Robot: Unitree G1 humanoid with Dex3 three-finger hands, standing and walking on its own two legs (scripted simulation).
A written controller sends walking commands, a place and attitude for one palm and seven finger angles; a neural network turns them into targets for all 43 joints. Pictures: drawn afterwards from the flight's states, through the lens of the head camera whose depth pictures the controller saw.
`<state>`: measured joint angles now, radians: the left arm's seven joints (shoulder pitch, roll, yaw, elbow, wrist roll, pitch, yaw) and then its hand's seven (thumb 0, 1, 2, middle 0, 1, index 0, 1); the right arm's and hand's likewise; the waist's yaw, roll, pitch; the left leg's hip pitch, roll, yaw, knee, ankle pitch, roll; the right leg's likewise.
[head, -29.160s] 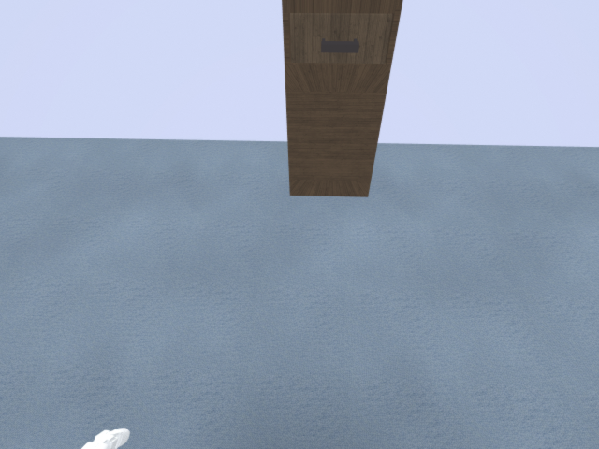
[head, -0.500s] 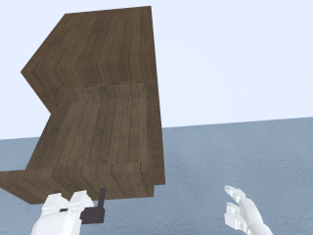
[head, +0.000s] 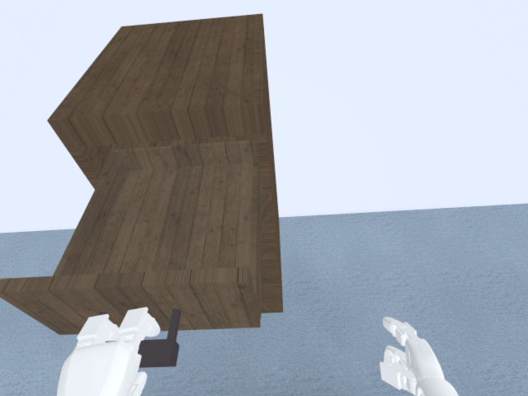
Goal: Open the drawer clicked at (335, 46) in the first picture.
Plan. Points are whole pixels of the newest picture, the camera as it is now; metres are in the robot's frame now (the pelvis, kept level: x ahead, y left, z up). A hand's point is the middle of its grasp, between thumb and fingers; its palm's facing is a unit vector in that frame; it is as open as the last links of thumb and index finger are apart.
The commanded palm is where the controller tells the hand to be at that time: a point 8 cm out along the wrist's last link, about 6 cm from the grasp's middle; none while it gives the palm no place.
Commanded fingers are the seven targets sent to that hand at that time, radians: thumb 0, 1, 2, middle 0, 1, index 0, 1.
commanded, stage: open the thumb to release the handle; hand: left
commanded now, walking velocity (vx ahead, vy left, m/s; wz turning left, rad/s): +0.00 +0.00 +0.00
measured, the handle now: (134, 335) +0.19 +0.21 +0.03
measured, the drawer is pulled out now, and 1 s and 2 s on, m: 0.30 0.29 0.29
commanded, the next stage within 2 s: lift the hand off the handle in 0.18 s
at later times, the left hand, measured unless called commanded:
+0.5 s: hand (125, 384) +0.14 +0.21 +0.01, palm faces +0.05 -0.11 -0.99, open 13.8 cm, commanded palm +0.12 +0.22 +0.06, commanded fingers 0.00 -0.50 0.30 -0.30 -1.20 -0.30 -1.20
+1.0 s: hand (101, 359) +0.15 +0.23 +0.06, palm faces +0.05 -0.15 -0.99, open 13.8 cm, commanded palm +0.12 +0.22 +0.12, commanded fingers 0.00 -0.50 0.30 -0.30 -1.20 -0.30 -1.20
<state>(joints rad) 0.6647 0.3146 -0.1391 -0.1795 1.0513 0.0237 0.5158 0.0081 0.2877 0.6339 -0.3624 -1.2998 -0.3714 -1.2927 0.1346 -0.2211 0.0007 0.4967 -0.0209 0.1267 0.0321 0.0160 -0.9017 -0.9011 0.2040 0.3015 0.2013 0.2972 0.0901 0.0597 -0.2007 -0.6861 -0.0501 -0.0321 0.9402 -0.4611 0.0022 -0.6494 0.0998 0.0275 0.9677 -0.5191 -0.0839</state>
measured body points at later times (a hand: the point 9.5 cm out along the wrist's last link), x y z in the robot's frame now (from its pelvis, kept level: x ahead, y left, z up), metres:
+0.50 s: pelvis -0.01 +0.00 +0.00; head +0.01 -0.04 +0.45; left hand +0.13 +0.21 +0.07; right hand +0.20 -0.21 -0.10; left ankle +0.00 +0.12 -0.68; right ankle -0.03 -0.07 -0.68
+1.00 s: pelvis -0.01 +0.01 +0.02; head -0.01 -0.02 +0.47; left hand +0.14 +0.23 +0.11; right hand +0.22 -0.20 -0.06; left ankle +0.00 +0.12 -0.68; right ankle -0.03 -0.07 -0.68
